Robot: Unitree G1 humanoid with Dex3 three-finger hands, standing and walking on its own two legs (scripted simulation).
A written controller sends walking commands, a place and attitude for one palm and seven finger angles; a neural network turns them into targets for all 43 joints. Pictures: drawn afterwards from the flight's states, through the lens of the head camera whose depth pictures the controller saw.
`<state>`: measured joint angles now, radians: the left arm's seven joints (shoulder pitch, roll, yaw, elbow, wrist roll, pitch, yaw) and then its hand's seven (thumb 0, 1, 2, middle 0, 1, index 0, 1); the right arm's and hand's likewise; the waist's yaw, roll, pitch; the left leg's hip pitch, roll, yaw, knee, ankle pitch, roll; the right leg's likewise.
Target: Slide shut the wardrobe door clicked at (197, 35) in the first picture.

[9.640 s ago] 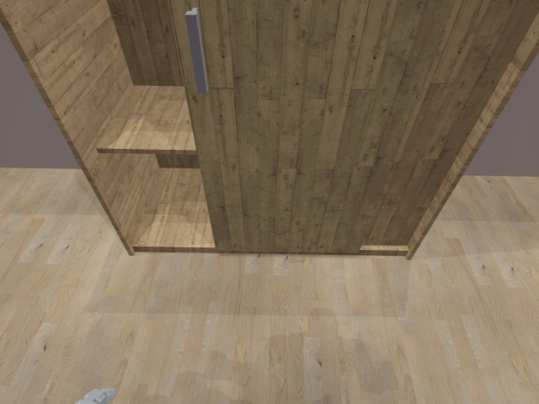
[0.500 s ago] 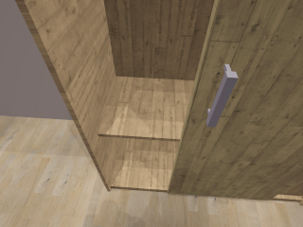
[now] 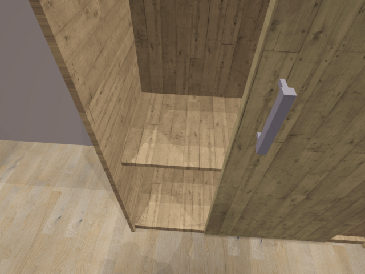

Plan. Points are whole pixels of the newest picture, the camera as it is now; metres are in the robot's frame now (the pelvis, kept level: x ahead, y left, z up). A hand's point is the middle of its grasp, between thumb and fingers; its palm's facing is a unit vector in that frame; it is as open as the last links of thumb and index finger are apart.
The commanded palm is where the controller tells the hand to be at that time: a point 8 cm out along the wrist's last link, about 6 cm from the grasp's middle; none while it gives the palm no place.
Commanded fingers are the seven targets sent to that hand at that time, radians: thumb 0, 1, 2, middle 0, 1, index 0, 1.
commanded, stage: raise the hand with hooked fingers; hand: right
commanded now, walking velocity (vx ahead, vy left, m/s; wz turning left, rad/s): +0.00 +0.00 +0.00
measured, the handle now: (270, 119) +0.41 -0.16 +0.14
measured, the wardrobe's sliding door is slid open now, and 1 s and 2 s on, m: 0.37 0.37 0.37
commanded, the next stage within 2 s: none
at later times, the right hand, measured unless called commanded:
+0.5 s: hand out of the picture +0.12 -0.14 -0.02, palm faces +0.04 +1.00 +0.00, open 8.8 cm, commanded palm +0.11 -0.22 +0.00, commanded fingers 0.00 -0.32 -0.65 0.24 0.68 0.24 0.68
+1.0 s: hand (321, 248) +0.17 -0.22 +0.08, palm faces +0.11 +0.99 -0.08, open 11.9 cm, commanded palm +0.14 -0.27 +0.08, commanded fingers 0.00 0.27 -0.40 0.28 1.05 0.28 1.05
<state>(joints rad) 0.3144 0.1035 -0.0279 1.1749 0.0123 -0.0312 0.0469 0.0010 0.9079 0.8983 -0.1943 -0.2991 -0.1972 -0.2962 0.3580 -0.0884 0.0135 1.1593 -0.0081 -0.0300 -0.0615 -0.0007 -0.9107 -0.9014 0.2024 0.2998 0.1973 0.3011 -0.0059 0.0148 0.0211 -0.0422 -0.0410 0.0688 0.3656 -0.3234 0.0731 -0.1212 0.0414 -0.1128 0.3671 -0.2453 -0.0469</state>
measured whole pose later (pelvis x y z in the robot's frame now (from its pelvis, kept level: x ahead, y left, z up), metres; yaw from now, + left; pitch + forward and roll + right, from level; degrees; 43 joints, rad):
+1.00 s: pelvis -0.07 +0.01 -0.02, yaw -1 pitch +3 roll +0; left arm 0.29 0.29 -0.03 0.66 -0.03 -0.28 0.05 0.01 0.90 0.90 -0.20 -0.30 -0.20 -0.30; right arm 0.23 -0.29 -0.31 0.05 0.32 -0.23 0.28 0.00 0.04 -0.50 0.27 0.91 0.27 0.91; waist 0.00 -0.04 -0.06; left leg -0.35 -0.07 0.11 0.68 -0.38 0.09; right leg -0.45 0.00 -0.06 0.69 -0.30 -0.03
